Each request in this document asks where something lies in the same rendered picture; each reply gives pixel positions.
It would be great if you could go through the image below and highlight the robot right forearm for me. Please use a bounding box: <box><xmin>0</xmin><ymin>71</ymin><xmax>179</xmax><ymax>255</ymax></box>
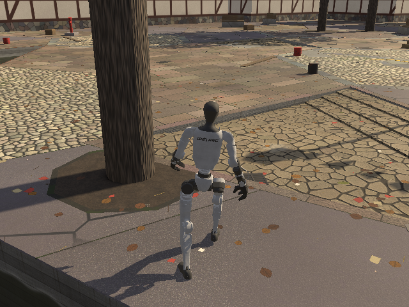
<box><xmin>233</xmin><ymin>158</ymin><xmax>246</xmax><ymax>187</ymax></box>

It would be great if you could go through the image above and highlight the humanoid robot torso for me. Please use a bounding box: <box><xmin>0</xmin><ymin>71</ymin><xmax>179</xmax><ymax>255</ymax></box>
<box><xmin>192</xmin><ymin>125</ymin><xmax>223</xmax><ymax>192</ymax></box>

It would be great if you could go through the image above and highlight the left robot upper arm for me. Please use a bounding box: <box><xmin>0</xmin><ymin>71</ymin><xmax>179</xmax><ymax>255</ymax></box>
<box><xmin>174</xmin><ymin>127</ymin><xmax>196</xmax><ymax>159</ymax></box>

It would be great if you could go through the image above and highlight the robot left forearm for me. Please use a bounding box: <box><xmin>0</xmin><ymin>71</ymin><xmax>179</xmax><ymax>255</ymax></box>
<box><xmin>171</xmin><ymin>149</ymin><xmax>180</xmax><ymax>164</ymax></box>

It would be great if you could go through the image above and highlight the right robot upper arm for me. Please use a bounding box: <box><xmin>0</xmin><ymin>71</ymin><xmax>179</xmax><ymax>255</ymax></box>
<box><xmin>222</xmin><ymin>130</ymin><xmax>238</xmax><ymax>168</ymax></box>

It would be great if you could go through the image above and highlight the right robot shin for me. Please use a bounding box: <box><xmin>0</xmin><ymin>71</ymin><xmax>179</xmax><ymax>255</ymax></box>
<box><xmin>212</xmin><ymin>195</ymin><xmax>223</xmax><ymax>233</ymax></box>

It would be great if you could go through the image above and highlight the robot right hand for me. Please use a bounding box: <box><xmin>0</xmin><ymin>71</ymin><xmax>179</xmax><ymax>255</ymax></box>
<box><xmin>233</xmin><ymin>184</ymin><xmax>248</xmax><ymax>201</ymax></box>

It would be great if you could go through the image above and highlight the robot left hand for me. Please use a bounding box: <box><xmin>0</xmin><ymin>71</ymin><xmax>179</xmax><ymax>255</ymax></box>
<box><xmin>171</xmin><ymin>161</ymin><xmax>185</xmax><ymax>171</ymax></box>

